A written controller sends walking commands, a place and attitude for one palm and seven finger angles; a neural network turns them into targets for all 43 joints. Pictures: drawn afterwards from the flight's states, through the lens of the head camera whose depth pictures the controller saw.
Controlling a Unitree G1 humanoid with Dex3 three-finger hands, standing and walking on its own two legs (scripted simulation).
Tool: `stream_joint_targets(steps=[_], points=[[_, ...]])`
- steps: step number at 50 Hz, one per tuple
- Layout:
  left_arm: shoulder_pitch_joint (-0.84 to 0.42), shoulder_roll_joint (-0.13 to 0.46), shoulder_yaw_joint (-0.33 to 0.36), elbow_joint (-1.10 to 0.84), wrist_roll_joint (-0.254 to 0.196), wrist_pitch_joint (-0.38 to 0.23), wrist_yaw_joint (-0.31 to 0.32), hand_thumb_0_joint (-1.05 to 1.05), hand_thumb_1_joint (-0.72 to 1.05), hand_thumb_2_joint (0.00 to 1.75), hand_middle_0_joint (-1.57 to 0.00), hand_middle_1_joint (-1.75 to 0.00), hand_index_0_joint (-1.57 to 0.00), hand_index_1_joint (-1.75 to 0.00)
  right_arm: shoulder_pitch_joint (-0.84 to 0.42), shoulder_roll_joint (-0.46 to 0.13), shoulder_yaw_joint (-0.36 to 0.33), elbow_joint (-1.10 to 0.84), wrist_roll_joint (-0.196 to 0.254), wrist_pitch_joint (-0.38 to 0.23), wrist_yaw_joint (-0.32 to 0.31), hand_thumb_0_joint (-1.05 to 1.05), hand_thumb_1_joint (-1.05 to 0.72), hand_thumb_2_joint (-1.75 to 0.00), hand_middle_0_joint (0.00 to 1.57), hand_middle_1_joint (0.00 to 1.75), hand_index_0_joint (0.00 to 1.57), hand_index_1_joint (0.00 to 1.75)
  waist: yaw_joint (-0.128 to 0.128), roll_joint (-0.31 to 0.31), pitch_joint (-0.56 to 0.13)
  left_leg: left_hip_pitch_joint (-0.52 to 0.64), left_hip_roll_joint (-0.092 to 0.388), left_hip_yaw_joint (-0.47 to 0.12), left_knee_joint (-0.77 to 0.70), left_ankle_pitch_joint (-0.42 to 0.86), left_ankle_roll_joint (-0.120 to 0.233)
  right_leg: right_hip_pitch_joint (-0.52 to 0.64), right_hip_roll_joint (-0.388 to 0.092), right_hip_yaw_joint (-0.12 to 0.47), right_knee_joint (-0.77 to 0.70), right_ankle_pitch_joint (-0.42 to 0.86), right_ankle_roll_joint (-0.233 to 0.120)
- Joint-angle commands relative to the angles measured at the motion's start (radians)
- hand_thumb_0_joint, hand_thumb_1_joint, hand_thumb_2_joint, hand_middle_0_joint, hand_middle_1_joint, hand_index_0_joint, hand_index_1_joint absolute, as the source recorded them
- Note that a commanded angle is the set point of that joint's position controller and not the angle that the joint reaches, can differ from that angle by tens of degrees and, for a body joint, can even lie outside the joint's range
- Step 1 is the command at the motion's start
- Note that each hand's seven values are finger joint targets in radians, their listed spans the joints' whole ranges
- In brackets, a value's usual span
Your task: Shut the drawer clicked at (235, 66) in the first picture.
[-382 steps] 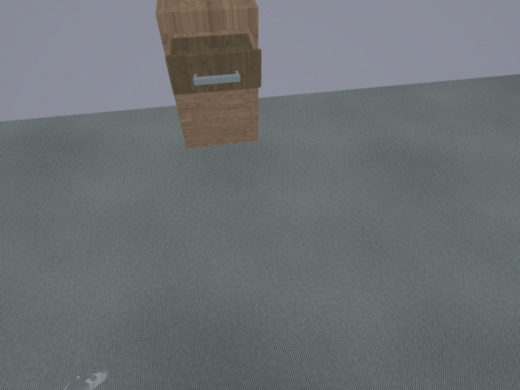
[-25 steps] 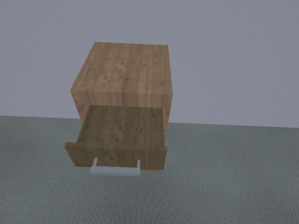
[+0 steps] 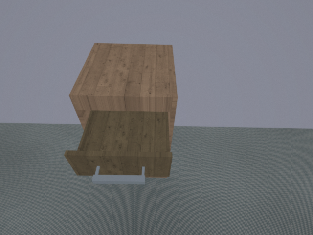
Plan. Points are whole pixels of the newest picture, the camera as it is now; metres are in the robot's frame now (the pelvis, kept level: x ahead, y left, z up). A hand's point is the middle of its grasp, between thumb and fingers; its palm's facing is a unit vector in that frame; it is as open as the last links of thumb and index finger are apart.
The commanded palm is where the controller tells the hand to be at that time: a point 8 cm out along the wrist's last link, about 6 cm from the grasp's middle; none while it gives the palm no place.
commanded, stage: look again from close up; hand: left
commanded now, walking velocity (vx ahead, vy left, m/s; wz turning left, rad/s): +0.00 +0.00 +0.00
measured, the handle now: (119, 174) +0.37 +0.16 -0.20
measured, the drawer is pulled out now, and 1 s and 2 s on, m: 0.22 0.22 0.22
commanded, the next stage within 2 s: raise the hand and make a fist in 0.20 s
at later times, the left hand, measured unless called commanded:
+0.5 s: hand (89, 230) +0.15 +0.18 -0.06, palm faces +0.21 -0.95 -0.22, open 6.9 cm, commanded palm +0.10 +0.20 -0.08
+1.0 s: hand (120, 227) +0.16 +0.10 -0.07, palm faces +0.00 -1.00 -0.05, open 4.5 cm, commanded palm +0.12 +0.17 -0.09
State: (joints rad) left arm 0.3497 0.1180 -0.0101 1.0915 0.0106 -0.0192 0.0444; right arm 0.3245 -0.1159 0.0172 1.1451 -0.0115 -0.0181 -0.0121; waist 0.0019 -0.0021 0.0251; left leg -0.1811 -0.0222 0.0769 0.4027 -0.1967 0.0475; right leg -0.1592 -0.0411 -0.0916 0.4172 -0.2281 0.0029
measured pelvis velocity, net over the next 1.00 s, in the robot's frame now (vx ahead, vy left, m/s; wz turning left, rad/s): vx -0.03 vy -0.05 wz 0.03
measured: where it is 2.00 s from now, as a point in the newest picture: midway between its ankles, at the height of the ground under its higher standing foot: outside the picture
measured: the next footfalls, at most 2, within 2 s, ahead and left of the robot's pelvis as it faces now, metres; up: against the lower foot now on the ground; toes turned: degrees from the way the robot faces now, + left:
none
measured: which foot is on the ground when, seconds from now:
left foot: down 0.00-1.00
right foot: down 0.00-1.00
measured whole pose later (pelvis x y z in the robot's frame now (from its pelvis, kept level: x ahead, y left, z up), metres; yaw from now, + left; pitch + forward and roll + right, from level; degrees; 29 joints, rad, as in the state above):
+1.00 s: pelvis -0.03 -0.05 -0.14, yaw +2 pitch +19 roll -2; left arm 0.47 0.14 0.02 -0.09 -0.24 -0.64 -0.27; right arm 0.07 -0.18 0.01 0.55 0.00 -0.24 -0.02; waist 0.07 0.06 -0.15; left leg -1.16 0.05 -0.04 1.38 -0.55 -0.02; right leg -1.08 -0.02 -0.18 1.35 -0.61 -0.09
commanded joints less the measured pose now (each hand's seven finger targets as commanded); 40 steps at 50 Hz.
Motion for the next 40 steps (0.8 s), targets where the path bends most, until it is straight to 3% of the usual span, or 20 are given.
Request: stream_joint_targets(steps=[1,14,15,16,17,18,19,20,21,22,24,26,27,28,31,33,34,37,38,40], points=[[0.089,0.075,0.010,-0.016,0.003,-0.009,0.003,0.00,0.90,0.90,-0.20,-0.30,-0.20,-0.30,0.073,-0.095,-0.012,-0.022,0.005,-0.012,-0.007,0.00,-0.90,-0.90,0.20,0.30,0.20,0.30,0.001,-0.015,0.065,-0.043,0.119,-0.137,-0.107,0.000,0.002,-0.036,-0.074,0.092,-0.079,0.040,-0.042],[0.098,0.074,0.007,-0.009,0.003,-0.010,0.002,0.00,0.90,0.90,-0.20,-0.30,-0.20,-0.30,0.073,-0.090,-0.012,-0.016,0.006,-0.013,-0.009,0.00,-0.90,-0.90,0.20,0.30,0.20,0.30,0.000,0.000,0.077,-0.035,0.120,-0.131,-0.103,0.000,0.001,-0.055,-0.072,0.097,-0.087,0.037,-0.044],[0.097,0.115,0.002,0.022,0.021,-0.032,0.033,0.00,0.90,0.90,-0.20,-0.30,-0.20,-0.30,-0.049,-0.128,-0.010,-0.097,0.005,-0.024,-0.004,0.00,-0.90,-0.90,0.20,0.30,0.20,0.30,0.031,-0.001,0.118,-0.130,0.132,-0.093,0.095,0.118,-0.037,-0.083,-0.110,0.129,-0.068,0.268,-0.035],[-0.596,0.252,0.028,-1.509,-0.186,-0.229,0.021,0.00,0.90,0.90,-0.22,-0.32,-0.22,-0.32,-0.034,-0.330,-0.046,-0.478,0.039,-0.154,-0.041,0.00,-0.90,-0.90,0.20,0.30,0.20,0.30,-0.126,0.200,-0.381,0.191,0.033,-0.086,0.001,0.099,-0.029,-0.024,0.002,0.044,0.035,0.150,-0.032],[-0.252,0.195,0.028,-1.245,-0.111,-0.164,0.078,0.00,0.90,0.90,-0.24,-0.34,-0.24,-0.34,-0.118,-0.229,-0.001,-0.409,0.051,-0.254,-0.061,0.00,-0.90,-0.90,0.20,0.30,0.20,0.30,-0.024,0.261,-0.347,0.162,0.067,-0.075,-0.036,0.078,-0.028,-0.065,0.035,0.020,0.100,0.000,-0.055],[-0.191,0.150,0.002,-1.169,-0.131,-0.115,0.127,0.00,0.90,0.90,-0.26,-0.37,-0.26,-0.37,-0.110,-0.254,-0.026,-0.358,0.055,-0.294,-0.057,0.00,-0.90,-0.90,0.20,0.30,0.20,0.30,-0.049,0.233,-0.258,0.059,0.071,-0.098,-0.055,-0.067,-0.053,-0.135,0.037,0.004,0.110,-0.086,-0.045],[0.084,-0.043,-0.098,-0.934,-0.130,-0.027,0.117,0.00,0.90,0.90,-0.28,-0.39,-0.28,-0.39,-0.086,-0.214,-0.025,-0.343,0.062,-0.291,-0.042,0.00,-0.90,-0.90,0.20,0.30,0.20,0.30,-0.046,0.110,-0.099,-0.061,0.071,-0.131,-0.058,-0.159,-0.042,-0.188,0.030,-0.022,0.113,-0.087,-0.041],[-0.043,-0.071,-0.157,-1.136,-0.163,-0.046,0.099,0.00,0.90,0.90,-0.30,-0.41,-0.30,-0.41,-0.088,-0.237,-0.019,-0.427,0.068,-0.299,-0.047,0.00,-0.90,-0.90,0.20,0.30,0.20,0.30,-0.048,0.075,-0.031,-0.127,0.056,-0.141,-0.030,-0.195,-0.032,-0.179,0.025,-0.023,0.101,-0.093,-0.035],[-0.013,-0.068,-0.170,-1.161,-0.167,-0.080,0.086,0.00,0.90,0.90,-0.32,-0.43,-0.32,-0.43,-0.110,-0.253,-0.028,-0.448,0.074,-0.322,-0.059,0.00,-0.90,-0.90,0.20,0.30,0.20,0.30,-0.057,0.001,-0.006,-0.149,0.054,-0.139,0.013,-0.221,-0.024,-0.220,0.028,-0.019,0.088,-0.135,-0.025],[-0.010,-0.070,-0.186,-1.149,-0.162,-0.125,0.075,0.00,0.90,0.90,-0.34,-0.45,-0.34,-0.45,-0.119,-0.266,-0.030,-0.471,0.064,-0.342,-0.063,0.00,-0.90,-0.90,0.20,0.30,0.20,0.30,-0.073,-0.077,0.047,-0.199,0.041,-0.141,0.065,-0.240,-0.018,-0.287,0.029,-0.015,0.091,-0.190,-0.018],[-0.020,-0.071,-0.162,-1.049,-0.141,-0.212,0.046,0.00,0.90,0.90,-0.38,-0.50,-0.38,-0.50,-0.112,-0.277,-0.054,-0.514,0.035,-0.354,-0.054,0.00,-0.90,-0.90,0.20,0.30,0.20,0.30,-0.091,-0.245,0.042,-0.302,0.020,-0.140,0.202,-0.239,-0.022,-0.439,0.032,-0.014,0.157,-0.291,-0.016],[0.172,-0.093,-0.102,-0.928,-0.163,-0.335,-0.024,0.00,0.90,0.90,-0.42,-0.54,-0.42,-0.54,-0.142,-0.258,-0.083,-0.566,0.018,-0.360,-0.034,0.00,-0.90,-0.90,0.20,0.30,0.20,0.30,-0.017,-0.354,-0.013,-0.434,0.020,-0.119,0.317,-0.242,-0.037,-0.537,0.028,-0.010,0.249,-0.372,-0.020],[0.274,-0.068,-0.048,-0.930,-0.187,-0.404,-0.072,0.00,0.90,0.90,-0.44,-0.56,-0.44,-0.56,-0.160,-0.252,-0.094,-0.596,0.012,-0.360,-0.021,0.00,-0.90,-0.90,0.20,0.30,0.20,0.30,0.028,-0.360,-0.078,-0.488,0.014,-0.106,0.362,-0.220,-0.042,-0.528,0.030,0.005,0.292,-0.362,-0.025],[0.387,0.005,0.049,-0.901,-0.197,-0.467,-0.116,0.00,0.90,0.90,-0.46,-0.58,-0.46,-0.58,-0.176,-0.240,-0.106,-0.611,0.017,-0.351,0.000,0.00,-0.90,-0.90,0.20,0.30,0.20,0.30,0.078,-0.272,-0.131,-0.512,0.004,-0.090,0.390,-0.161,-0.053,-0.489,0.032,0.021,0.338,-0.270,-0.039],[0.390,0.088,0.174,-0.959,-0.198,-0.649,-0.224,0.00,0.90,0.90,-0.52,-0.65,-0.52,-0.65,-0.240,-0.222,-0.125,-0.681,0.011,-0.308,0.041,0.00,-0.90,-0.90,0.20,0.30,0.20,0.30,0.106,-0.070,-0.274,-0.618,-0.011,-0.050,0.537,-0.050,-0.061,-0.487,0.033,0.026,0.554,-0.012,-0.052],[0.403,0.120,0.184,-0.985,-0.151,-0.635,-0.196,0.00,0.90,0.90,-0.56,-0.69,-0.56,-0.69,-0.258,-0.210,-0.130,-0.720,0.009,-0.251,0.049,0.00,-0.90,-0.90,0.20,0.30,0.20,0.30,0.126,0.076,-0.277,-0.651,-0.015,-0.026,0.571,-0.052,-0.059,-0.513,0.029,0.050,0.602,0.013,-0.060],[0.328,0.086,0.122,-1.093,-0.142,-0.624,-0.184,0.00,0.90,0.90,-0.58,-0.71,-0.58,-0.71,-0.283,-0.210,-0.123,-0.770,0.012,-0.232,0.050,0.00,-0.90,-0.90,0.20,0.30,0.20,0.30,0.108,0.097,-0.290,-0.656,-0.015,-0.023,0.586,-0.069,-0.053,-0.541,0.028,0.057,0.620,-0.001,-0.061],[0.229,0.112,0.117,-1.333,-0.143,-0.637,-0.138,0.00,0.90,0.90,-0.64,-0.78,-0.64,-0.78,-0.272,-0.193,-0.120,-0.815,0.012,-0.208,0.038,0.00,-0.90,-0.90,0.20,0.30,0.20,0.30,0.079,0.170,-0.415,-0.642,0.001,-0.043,0.655,-0.057,-0.029,-0.573,0.028,0.105,0.640,0.000,-0.061],[0.159,0.123,0.129,-1.428,-0.156,-0.665,-0.127,0.00,0.90,0.90,-0.66,-0.80,-0.66,-0.80,-0.230,-0.190,-0.120,-0.800,0.008,-0.208,0.030,0.00,-0.90,-0.90,0.20,0.30,0.20,0.30,0.040,0.126,-0.461,-0.643,0.014,-0.061,0.684,-0.056,-0.022,-0.601,0.038,0.109,0.648,-0.008,-0.052],[0.118,0.090,0.085,-1.515,-0.190,-0.730,-0.136,0.00,0.90,0.90,-0.70,-0.84,-0.70,-0.84,-0.223,-0.182,-0.112,-0.788,0.006,-0.219,0.015,0.00,-0.90,-0.90,0.20,0.30,0.20,0.30,-0.001,0.132,-0.438,-0.677,0.025,-0.090,0.731,-0.110,-0.017,-0.673,0.044,0.121,0.638,-0.112,-0.049]])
